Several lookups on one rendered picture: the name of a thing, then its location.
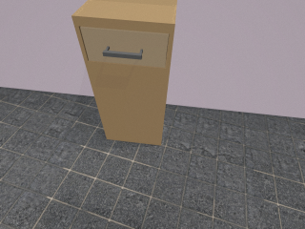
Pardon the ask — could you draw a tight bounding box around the drawer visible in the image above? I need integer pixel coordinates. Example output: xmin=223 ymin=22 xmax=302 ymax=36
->
xmin=80 ymin=26 xmax=170 ymax=68

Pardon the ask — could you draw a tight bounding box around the cabinet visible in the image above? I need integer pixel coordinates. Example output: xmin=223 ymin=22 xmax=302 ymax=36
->
xmin=71 ymin=0 xmax=177 ymax=146

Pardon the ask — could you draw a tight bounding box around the handle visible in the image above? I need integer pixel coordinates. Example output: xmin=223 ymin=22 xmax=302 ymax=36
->
xmin=102 ymin=46 xmax=143 ymax=60

